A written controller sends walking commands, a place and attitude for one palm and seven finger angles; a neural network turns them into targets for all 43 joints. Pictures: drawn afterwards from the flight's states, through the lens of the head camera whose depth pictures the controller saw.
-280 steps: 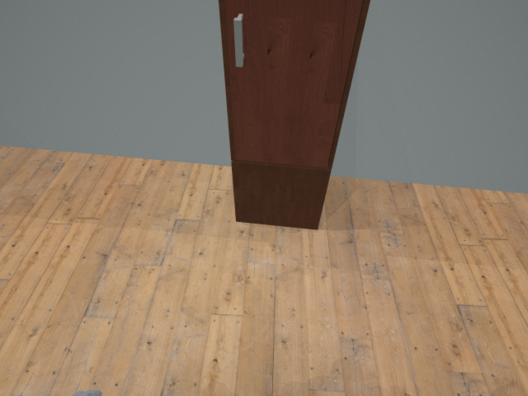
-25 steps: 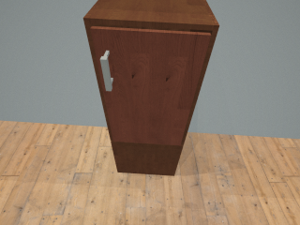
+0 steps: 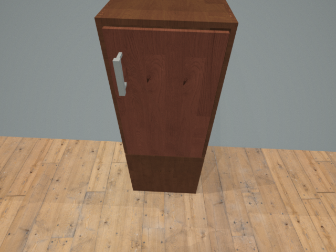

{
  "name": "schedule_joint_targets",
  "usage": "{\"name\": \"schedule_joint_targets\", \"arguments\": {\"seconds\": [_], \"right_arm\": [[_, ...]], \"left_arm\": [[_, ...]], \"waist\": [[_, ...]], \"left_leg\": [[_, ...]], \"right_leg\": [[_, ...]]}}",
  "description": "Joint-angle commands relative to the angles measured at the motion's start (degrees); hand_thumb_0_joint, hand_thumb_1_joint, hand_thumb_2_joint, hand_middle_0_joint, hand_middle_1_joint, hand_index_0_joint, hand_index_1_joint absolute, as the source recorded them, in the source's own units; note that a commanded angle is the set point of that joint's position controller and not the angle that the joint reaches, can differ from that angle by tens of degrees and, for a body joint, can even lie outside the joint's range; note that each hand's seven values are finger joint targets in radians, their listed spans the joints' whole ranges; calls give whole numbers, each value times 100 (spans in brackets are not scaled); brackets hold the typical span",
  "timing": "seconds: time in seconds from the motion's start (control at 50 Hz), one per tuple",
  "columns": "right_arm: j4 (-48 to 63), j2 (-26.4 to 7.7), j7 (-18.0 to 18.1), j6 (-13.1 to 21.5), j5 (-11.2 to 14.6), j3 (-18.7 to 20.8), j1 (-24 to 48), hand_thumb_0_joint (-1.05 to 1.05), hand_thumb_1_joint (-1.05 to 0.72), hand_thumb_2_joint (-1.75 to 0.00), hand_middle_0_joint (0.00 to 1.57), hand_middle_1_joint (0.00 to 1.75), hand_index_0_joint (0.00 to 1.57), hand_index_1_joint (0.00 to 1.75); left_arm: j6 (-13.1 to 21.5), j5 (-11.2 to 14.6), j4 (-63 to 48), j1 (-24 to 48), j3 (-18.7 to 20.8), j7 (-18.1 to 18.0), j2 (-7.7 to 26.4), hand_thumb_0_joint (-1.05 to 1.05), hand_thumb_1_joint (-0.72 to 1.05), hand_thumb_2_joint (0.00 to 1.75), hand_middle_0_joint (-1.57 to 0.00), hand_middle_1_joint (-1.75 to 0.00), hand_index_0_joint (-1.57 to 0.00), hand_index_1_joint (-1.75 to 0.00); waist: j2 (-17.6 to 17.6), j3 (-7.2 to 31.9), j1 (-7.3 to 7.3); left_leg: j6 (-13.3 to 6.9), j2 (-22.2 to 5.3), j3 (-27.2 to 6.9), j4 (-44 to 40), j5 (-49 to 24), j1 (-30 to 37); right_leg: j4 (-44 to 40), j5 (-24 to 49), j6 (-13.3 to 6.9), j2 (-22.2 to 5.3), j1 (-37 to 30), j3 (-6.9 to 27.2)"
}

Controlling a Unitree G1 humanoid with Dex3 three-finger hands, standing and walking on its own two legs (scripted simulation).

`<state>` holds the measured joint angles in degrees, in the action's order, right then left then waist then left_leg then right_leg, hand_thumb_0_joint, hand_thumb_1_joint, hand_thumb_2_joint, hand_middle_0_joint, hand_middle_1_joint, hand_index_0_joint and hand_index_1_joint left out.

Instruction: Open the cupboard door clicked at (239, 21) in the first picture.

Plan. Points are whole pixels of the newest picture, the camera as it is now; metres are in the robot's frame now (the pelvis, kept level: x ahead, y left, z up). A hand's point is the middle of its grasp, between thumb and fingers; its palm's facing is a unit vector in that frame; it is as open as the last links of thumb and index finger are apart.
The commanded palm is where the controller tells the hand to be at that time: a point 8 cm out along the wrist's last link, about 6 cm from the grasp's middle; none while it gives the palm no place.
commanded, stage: come to a stop and stand still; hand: left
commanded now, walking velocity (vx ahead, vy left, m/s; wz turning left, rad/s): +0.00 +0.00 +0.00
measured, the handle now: (121, 74) +0.59 +0.19 +0.13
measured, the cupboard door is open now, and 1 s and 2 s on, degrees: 0 0 0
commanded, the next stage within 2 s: look again from close up in 0.54 s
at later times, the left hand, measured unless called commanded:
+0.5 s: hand out of the picture +0.00 +0.22 -0.15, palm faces +0.02 -0.96 -0.29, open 7.4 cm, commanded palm none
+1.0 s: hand out of the picture +0.00 +0.20 -0.16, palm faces +0.04 -0.97 -0.23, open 7.4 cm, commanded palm none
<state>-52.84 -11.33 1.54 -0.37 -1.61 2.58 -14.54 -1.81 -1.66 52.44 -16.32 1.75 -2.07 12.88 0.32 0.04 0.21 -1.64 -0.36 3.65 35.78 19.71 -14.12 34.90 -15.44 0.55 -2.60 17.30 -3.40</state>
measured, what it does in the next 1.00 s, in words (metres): stands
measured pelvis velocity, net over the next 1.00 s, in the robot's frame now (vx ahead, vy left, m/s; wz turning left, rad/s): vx -0.01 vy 0.00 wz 0.03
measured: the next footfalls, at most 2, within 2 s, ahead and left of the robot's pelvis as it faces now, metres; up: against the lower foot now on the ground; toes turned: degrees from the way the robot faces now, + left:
none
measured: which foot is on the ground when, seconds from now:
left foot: down 0.00-1.00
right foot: down 0.00-1.00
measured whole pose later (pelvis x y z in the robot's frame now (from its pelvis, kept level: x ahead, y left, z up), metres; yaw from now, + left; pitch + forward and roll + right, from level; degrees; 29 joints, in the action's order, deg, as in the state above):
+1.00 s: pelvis -0.01 +0.00 +0.02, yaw +2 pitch -1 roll +0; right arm -63.4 -11.3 0.1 0.7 -0.7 0.4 -12.2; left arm 0.3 -1.2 62.7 -15.5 -0.2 -1.6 11.9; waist -0.6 -1.0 -0.6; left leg -1.9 1.3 2.3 24.3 12.5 -10.6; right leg 23.6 -9.1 1.1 -3.1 13.1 -3.9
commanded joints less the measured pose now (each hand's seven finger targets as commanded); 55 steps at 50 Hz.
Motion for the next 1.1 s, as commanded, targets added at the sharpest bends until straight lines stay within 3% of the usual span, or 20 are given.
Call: {"name": "schedule_joint_targets", "arguments": {"seconds": [0.0,0.06,0.1,0.34,0.46,0.68,0.76,0.86,1.08], "right_arm": [[553,-855,-31,120,8,156,-8,0,-90,-90,20,30,20,30],[516,-1012,-62,141,8,152,-17,0,-90,-90,20,30,20,30],[459,-1104,-81,164,3,135,12,0,-90,-90,20,30,20,30],[-53,-1339,-134,132,15,108,-26,0,-90,-90,20,30,20,30],[-376,-1300,-123,154,38,77,-93,0,-90,-90,20,30,20,30],[-719,-1144,-102,161,77,15,-63,0,-90,-90,20,30,20,30],[-746,-1073,-92,159,81,14,-34,0,-90,-90,20,30,20,30],[-783,-947,-81,194,109,-25,-9,0,-90,-90,20,30,20,30],[-875,-809,-50,212,121,-72,163,0,-90,-90,20,30,20,30]], "left_arm": [[189,19,-502,55,139,60,836,0,90,90,-20,-30,-20,-30],[247,30,-511,269,166,75,1028,0,90,90,-20,-30,-20,-30],[252,31,-498,376,154,87,1081,0,90,90,-20,-30,-20,-30],[279,34,-68,361,143,122,1263,0,90,90,-20,-30,-20,-30],[292,47,210,293,115,133,1218,0,90,90,-20,-30,-20,-30],[281,41,621,46,21,87,930,0,90,90,-20,-30,-20,-30],[295,42,690,-16,-2,68,805,0,90,90,-20,-30,-20,-30],[337,56,727,-52,-44,35,699,0,90,90,-20,-30,-20,-30],[334,56,806,-59,-79,-9,570,0,90,90,-20,-30,-20,-30]], "waist": [[9,-433,25],[-307,-378,70],[-133,-376,51],[-250,-375,2],[-139,-230,-1],[139,-429,-64],[24,-412,-45],[-125,-185,-24],[-5,-86,-43]], "left_leg": [[-160,-401,-711,-1094,181,-809],[-158,-357,-691,-1108,155,-601],[-166,-436,-785,-1351,307,-598],[-104,-418,-849,-1665,832,-742],[-65,-435,-837,-1669,631,-634],[-60,-559,-1002,-2032,668,-720],[-48,-545,-978,-2020,432,-570],[-24,-550,-864,-1879,-475,-179],[17,-602,-766,-1814,-1430,211]], "right_leg": [[-882,-397,-339,-315,-57,688],[-1147,-712,-355,-423,92,823],[-1163,-739,-301,-382,41,721],[-1650,-1353,-202,-458,-143,814],[-1712,-1232,-210,-514,-280,809],[-1584,-558,-138,-443,-519,585],[-1601,-332,-122,-455,-514,564],[-1565,373,-117,-497,-691,518],[-1488,1096,-84,-502,-917,407]]}}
